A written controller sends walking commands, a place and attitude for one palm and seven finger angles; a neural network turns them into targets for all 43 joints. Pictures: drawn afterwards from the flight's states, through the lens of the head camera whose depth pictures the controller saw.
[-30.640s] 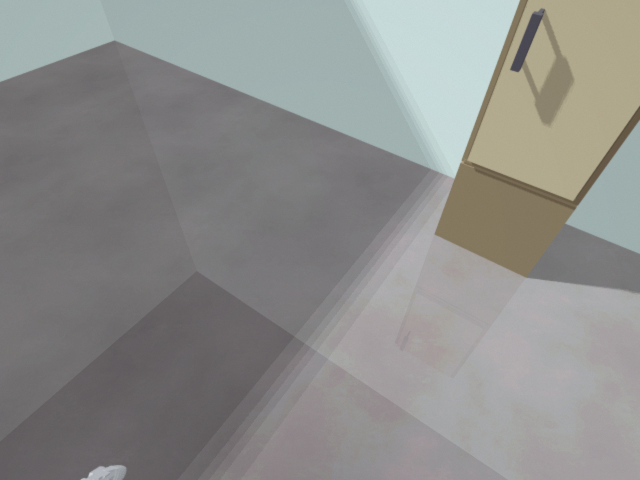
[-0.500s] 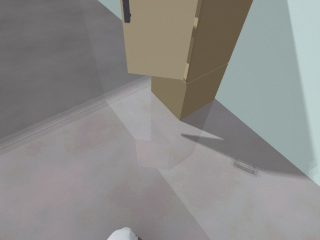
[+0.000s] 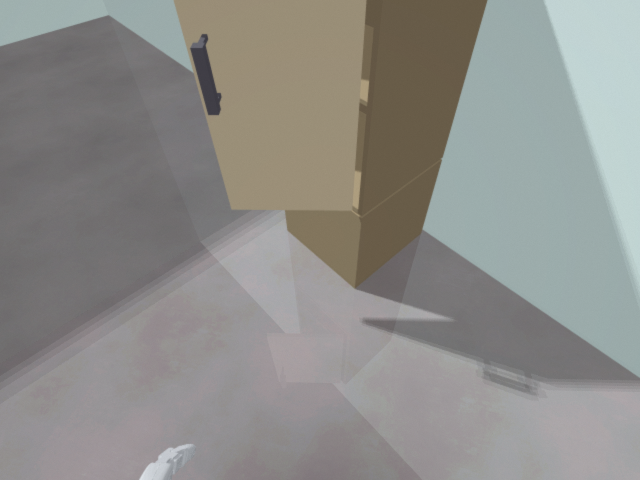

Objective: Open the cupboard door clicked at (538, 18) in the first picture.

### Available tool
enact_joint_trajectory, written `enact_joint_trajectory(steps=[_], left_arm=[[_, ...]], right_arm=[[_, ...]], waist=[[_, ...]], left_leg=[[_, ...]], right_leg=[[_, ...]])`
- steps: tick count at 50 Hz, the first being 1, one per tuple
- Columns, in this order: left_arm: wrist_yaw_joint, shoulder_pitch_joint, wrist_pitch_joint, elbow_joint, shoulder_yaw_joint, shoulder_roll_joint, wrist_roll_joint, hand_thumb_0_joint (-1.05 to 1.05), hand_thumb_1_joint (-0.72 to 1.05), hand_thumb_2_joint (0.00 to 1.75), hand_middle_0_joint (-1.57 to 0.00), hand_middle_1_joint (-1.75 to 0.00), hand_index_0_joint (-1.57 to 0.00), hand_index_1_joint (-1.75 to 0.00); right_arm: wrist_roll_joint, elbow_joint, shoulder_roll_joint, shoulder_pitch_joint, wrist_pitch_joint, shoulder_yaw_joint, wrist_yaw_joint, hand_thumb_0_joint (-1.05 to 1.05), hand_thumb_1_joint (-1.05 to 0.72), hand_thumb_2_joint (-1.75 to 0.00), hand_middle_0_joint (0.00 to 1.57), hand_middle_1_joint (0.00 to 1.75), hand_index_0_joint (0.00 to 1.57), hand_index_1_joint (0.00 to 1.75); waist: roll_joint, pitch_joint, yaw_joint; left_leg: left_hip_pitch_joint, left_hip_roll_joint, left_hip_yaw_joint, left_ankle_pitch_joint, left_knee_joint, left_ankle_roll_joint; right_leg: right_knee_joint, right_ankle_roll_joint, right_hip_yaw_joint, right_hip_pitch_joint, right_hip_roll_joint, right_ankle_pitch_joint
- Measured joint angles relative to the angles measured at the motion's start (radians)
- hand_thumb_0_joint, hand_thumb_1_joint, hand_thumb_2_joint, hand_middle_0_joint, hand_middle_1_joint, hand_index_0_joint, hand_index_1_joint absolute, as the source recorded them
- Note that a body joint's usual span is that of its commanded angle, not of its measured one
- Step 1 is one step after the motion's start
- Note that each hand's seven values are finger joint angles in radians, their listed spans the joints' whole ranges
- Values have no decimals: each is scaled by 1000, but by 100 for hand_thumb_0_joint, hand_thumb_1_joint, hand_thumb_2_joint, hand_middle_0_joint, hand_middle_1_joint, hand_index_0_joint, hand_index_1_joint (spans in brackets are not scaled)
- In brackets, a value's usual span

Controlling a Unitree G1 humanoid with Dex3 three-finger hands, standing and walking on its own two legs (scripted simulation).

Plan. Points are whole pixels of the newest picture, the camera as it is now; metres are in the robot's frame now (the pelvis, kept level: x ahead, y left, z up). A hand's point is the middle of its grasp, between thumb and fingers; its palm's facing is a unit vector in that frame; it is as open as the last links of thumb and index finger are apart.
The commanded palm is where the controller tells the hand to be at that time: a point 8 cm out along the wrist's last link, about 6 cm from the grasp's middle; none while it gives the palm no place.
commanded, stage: take the last steps up to it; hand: left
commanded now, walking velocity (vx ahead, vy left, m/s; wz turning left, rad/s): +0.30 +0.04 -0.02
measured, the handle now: (209, 75) +0.82 +0.25 +0.09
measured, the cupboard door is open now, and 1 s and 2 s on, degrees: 46 46 46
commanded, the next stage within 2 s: come to a stop and stand still in 0.40 s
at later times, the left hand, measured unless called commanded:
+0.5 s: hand (166, 435) +0.21 +0.25 -0.16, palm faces +0.01 -0.99 -0.16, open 7.3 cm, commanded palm none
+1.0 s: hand (188, 356) +0.34 +0.25 -0.18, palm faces +0.01 -0.98 -0.18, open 7.3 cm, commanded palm none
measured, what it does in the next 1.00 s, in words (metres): walks ahead: left foot, then right foot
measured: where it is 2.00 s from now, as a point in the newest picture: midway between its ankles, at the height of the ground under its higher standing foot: outside the picture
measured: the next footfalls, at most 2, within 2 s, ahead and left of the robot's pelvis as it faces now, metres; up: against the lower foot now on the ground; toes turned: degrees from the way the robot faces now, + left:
left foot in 0.28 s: +0.29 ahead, +0.17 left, +0.00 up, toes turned +4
right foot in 0.62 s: +0.31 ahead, -0.06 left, +0.00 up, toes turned -7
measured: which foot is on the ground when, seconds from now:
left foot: up 0.00-0.26, down 0.28-1.00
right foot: down 0.00-0.28, up 0.30-0.60, down 0.62-0.94, up 0.96-1.00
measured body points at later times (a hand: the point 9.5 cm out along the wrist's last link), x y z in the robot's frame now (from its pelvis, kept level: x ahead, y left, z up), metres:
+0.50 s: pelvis +0.19 +0.07 +0.01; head +0.22 +0.08 +0.46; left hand +0.21 +0.30 -0.15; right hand +0.23 -0.17 -0.14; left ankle +0.21 +0.16 -0.73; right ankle +0.19 -0.06 -0.68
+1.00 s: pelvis +0.25 +0.07 +0.00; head +0.28 +0.09 +0.45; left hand +0.34 +0.30 -0.16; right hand +0.28 -0.17 -0.14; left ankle +0.25 +0.16 -0.73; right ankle +0.25 -0.06 -0.71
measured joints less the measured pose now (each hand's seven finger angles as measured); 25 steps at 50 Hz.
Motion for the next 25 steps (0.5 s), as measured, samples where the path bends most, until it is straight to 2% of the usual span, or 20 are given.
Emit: enact_joint_trajectory(steps=[2,4,8,13,14,15,17,19,20,22,25], left_arm=[[10,35,-4,11,-2,-9,-3,0,91,90,-20,-30,-20,-30],[20,75,-11,31,7,-13,-9,-1,92,90,-20,-30,-20,-30],[16,140,-12,80,18,19,-5,-2,95,90,-20,-30,-20,-30],[6,223,7,142,16,34,-2,-1,94,90,-20,-30,-20,-30],[4,244,13,149,16,32,-2,-1,93,90,-20,-30,-20,-30],[3,256,23,157,16,33,-4,0,93,90,-20,-30,-20,-30],[5,256,45,169,14,40,-3,0,92,90,-20,-30,-20,-30],[4,236,56,171,14,42,-1,0,92,90,-20,-30,-20,-30],[1,220,57,166,13,40,1,0,92,90,-20,-30,-20,-30],[-2,188,55,147,10,32,2,1,92,90,-20,-30,-20,-30],[-3,143,48,115,2,10,2,1,92,90,-19,-30,-20,-30]], right_arm=[[-1,-6,-1,-23,8,-5,2,1,-91,-90,20,30,20,30],[-2,-25,2,-51,9,-9,6,1,-91,-90,20,30,19,30],[-3,-68,7,-107,1,-17,14,1,-91,-90,20,30,19,30],[-4,-106,-18,-165,-21,-21,26,1,-92,-90,20,30,19,30],[-6,-117,-27,-171,-32,-19,25,1,-92,-90,20,30,19,30],[-11,-124,-30,-181,-44,-21,20,1,-92,-90,20,30,19,30],[-16,-137,-19,-193,-55,-15,6,1,-92,-90,20,30,19,30],[-15,-143,-6,-185,-58,-7,-5,1,-91,-90,20,30,19,30],[-15,-140,0,-178,-60,-3,-11,1,-91,-90,20,30,19,30],[-13,-124,10,-159,-60,5,-18,1,-91,-90,20,30,19,30],[-11,-95,2,-129,-54,2,-26,0,-93,-90,20,30,20,30]], waist=[[1,-6,2],[-7,-14,5],[-28,-25,23],[-40,-24,54],[-34,-29,58],[-35,-28,57],[-56,-19,55],[-64,-20,54],[-64,-20,54],[-58,-20,56],[-40,-24,48]], left_leg=[[-92,19,-21,49,110,-14],[-158,45,-27,100,93,-31],[-212,77,-19,193,-102,-47],[-155,63,13,275,-341,-38],[-133,61,15,302,-378,-21],[-139,59,21,355,-354,-2],[-137,48,45,298,-291,20],[-107,38,60,256,-310,28],[-86,32,65,257,-337,24],[-42,23,71,273,-398,24],[16,13,73,278,-465,29]], right_leg=[[-61,10,-2,49,8,4],[-128,16,1,94,12,19],[-208,32,6,168,3,16],[-169,80,15,232,-23,-72],[-114,79,22,221,-26,-111],[-8,69,29,186,-34,-159],[275,42,73,74,-34,-223],[470,30,82,-37,-31,-193],[506,30,78,-79,-33,-167],[486,35,66,-135,-40,-125],[331,40,50,-157,-45,-85]])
